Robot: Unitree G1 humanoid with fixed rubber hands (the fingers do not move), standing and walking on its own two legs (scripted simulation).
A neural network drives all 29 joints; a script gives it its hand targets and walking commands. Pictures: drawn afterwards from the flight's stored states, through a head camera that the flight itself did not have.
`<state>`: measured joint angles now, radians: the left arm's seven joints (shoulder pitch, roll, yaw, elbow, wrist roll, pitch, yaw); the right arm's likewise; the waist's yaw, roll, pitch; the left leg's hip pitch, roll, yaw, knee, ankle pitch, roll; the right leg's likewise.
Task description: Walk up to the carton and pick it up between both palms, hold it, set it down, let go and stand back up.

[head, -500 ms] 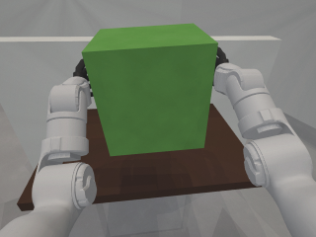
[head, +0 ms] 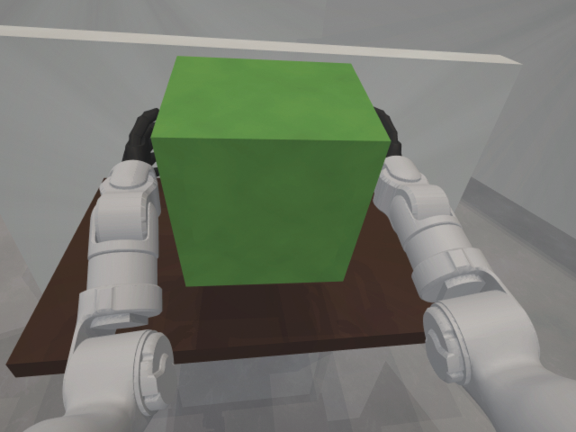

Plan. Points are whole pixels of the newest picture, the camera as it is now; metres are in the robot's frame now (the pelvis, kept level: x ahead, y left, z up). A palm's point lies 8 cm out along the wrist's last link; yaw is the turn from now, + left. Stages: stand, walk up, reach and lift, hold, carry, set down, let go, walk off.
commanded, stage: set down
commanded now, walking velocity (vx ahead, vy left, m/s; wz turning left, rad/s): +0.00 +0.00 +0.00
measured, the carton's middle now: (266, 177) +0.40 +0.01 +0.21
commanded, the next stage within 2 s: none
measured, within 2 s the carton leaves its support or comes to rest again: neither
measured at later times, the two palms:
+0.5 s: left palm (155, 180) +0.39 +0.16 +0.22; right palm (393, 178) +0.38 -0.16 +0.23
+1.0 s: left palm (162, 196) +0.40 +0.16 +0.18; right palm (384, 198) +0.39 -0.17 +0.19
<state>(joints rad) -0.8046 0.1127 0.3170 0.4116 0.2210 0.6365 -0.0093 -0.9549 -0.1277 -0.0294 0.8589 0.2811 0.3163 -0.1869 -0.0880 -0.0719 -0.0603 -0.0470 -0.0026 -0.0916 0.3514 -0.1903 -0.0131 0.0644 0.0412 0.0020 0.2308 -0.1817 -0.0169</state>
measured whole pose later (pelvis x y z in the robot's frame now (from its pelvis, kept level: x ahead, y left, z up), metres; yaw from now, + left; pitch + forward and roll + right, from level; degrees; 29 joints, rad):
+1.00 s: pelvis -0.01 +0.00 +0.00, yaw -2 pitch -3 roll +0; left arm -0.85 0.07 0.33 0.71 0.21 0.41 0.04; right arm -0.91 -0.08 -0.27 1.00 0.02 0.14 -0.10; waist -0.02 -0.04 -0.06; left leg -0.12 0.00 -0.04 0.31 -0.15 -0.01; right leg -0.05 0.03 0.00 0.27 -0.17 -0.02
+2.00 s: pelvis -0.01 +0.00 +0.00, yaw -4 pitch +2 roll +0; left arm -0.73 -0.01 0.38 0.73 0.25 0.24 0.05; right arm -0.79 -0.02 -0.44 0.98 -0.19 0.00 -0.02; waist 0.03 -0.04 -0.05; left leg -0.19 0.02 0.01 0.29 -0.14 -0.01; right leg -0.15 0.03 -0.01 0.27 -0.16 -0.02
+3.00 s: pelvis +0.00 +0.00 +0.00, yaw -5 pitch +2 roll +0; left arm -0.70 -0.07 0.46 0.74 0.32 0.12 0.03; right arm -0.74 0.01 -0.53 0.92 -0.29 -0.09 0.03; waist 0.05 -0.04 -0.02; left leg -0.18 0.02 0.05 0.28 -0.14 0.00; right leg -0.16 0.02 -0.01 0.27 -0.16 -0.01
